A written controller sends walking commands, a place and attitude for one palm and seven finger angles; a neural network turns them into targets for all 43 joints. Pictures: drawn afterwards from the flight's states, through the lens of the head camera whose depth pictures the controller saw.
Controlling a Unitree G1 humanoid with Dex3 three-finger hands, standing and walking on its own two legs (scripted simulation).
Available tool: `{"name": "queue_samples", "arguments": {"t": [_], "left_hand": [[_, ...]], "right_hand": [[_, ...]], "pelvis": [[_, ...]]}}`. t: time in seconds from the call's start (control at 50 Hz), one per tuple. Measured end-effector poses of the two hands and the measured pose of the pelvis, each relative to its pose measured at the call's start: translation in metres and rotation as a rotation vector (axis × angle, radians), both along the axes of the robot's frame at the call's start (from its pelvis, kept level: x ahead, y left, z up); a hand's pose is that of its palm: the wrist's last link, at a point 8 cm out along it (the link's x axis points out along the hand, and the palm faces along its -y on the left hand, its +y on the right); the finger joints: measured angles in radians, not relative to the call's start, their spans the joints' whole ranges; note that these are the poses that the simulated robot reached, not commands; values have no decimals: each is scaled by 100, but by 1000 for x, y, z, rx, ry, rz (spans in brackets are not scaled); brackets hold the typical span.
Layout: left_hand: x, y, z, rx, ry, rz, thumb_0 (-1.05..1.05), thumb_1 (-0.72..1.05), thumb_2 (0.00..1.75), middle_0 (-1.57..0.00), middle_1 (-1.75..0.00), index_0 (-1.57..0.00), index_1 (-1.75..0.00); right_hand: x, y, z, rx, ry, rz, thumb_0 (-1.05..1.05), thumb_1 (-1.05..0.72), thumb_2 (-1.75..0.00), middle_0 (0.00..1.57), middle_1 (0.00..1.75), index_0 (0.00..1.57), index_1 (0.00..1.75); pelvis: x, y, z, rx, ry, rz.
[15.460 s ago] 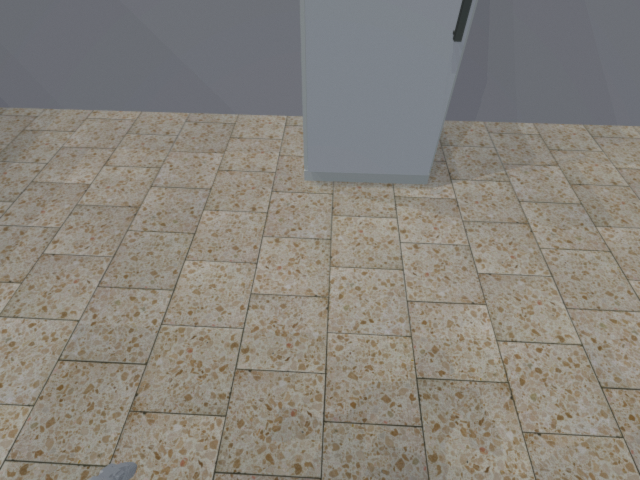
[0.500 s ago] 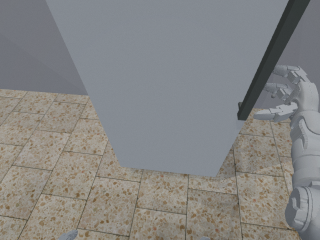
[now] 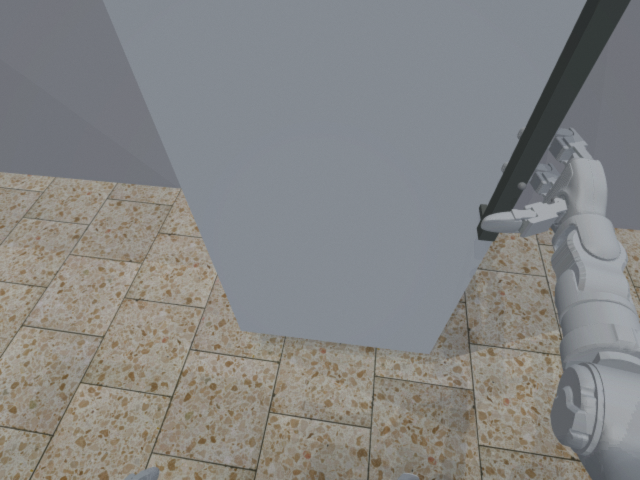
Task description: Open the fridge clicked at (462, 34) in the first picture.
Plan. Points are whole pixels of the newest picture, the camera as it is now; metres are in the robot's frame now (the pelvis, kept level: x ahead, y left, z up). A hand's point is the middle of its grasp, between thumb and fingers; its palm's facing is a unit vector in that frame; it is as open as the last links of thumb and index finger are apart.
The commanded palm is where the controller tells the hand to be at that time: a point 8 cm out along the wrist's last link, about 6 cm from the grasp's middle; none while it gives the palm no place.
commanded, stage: slide the fingers in behind the handle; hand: right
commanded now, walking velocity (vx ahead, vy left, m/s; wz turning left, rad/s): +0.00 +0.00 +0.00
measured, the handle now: (552, 85) +0.53 -0.18 +0.23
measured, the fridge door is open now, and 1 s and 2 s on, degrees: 0 0 0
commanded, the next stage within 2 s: grip the handle and tug to test in 0.74 s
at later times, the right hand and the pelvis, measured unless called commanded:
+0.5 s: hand (509, 182) +0.48 -0.16 +0.13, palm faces +0.04 +1.00 +0.01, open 14.0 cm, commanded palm +0.45 -0.21 +0.13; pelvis +0.00 +0.01 +0.00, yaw +0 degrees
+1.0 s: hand (511, 185) +0.47 -0.16 +0.13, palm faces +0.04 +1.00 +0.01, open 13.6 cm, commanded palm +0.44 -0.21 +0.13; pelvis +0.01 +0.00 +0.00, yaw +0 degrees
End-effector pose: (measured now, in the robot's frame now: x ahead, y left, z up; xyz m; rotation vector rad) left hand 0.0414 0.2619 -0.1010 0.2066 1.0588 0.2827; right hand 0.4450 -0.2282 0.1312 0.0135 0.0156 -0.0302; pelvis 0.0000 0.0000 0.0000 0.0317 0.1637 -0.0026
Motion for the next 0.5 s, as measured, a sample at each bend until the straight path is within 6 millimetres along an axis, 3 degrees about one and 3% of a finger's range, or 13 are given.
{"name": "queue_samples", "arguments": {"t": [0.2, 0.36, 0.5], "left_hand": [[-12, 7, -1, 6, 30, 24, 1, 90, 89, -20, -30, -20, -30], [-7, 9, 0, 5, 21, 18, 1, 90, 89, -20, -30, -20, -30], [2, 8, 0, -4, 1, 15, 1, 90, 89, -20, -30, -20, -30]], "right_hand": [[5, 8, -1, -4, 1, -1, -2, 50, -30, 29, 120, 30, 120], [10, 17, -2, 7, 6, -3, -2, 50, -30, 30, 120, 30, 120], [8, 12, -2, -7, 3, -12, -2, 50, -30, 30, 120, 30, 120]], "pelvis": [[1, 3, 0, -2, 4, 4], [2, 5, 0, -4, 10, 5], [5, 6, 1, -7, 8, 8]]}}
